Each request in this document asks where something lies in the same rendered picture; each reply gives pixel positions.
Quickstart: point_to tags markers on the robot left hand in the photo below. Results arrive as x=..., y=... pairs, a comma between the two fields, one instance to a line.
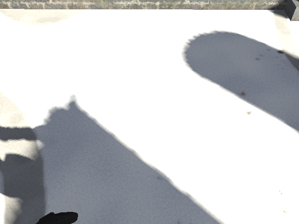
x=59, y=218

